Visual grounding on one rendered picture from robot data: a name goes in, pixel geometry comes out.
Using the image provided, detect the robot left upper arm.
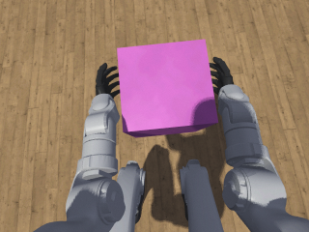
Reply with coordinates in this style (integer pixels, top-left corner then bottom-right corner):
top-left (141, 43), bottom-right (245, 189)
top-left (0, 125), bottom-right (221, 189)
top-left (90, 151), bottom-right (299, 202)
top-left (33, 178), bottom-right (126, 232)

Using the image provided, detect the robot left hand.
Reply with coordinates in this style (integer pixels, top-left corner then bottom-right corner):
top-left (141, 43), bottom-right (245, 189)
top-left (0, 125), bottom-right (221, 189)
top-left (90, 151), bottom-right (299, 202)
top-left (96, 63), bottom-right (121, 99)

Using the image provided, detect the robot right forearm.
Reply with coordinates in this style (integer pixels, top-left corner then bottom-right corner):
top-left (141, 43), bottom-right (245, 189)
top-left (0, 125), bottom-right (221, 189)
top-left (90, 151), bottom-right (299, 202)
top-left (217, 84), bottom-right (287, 204)

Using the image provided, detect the robot right thigh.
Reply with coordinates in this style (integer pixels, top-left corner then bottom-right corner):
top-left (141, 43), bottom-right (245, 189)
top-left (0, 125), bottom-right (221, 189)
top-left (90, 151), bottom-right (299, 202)
top-left (180, 163), bottom-right (224, 232)

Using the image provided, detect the robot left forearm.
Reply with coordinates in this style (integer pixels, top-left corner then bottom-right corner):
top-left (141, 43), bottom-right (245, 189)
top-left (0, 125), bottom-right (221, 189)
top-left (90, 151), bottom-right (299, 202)
top-left (66, 93), bottom-right (120, 213)

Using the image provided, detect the robot right upper arm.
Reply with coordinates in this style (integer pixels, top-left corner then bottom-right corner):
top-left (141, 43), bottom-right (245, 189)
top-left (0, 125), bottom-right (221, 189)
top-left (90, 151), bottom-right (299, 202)
top-left (222, 167), bottom-right (309, 232)

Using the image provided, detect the carton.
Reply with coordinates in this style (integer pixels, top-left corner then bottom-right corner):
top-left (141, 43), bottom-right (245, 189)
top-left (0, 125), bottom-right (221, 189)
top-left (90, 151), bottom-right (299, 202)
top-left (117, 39), bottom-right (218, 138)

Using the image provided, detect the robot right hand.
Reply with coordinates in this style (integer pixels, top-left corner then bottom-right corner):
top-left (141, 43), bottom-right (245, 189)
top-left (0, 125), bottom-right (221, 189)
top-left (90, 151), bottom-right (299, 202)
top-left (209, 56), bottom-right (234, 95)

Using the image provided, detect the right robot foot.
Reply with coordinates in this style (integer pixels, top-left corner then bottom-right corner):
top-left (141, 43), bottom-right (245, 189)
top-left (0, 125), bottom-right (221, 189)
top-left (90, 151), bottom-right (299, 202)
top-left (182, 193), bottom-right (188, 221)

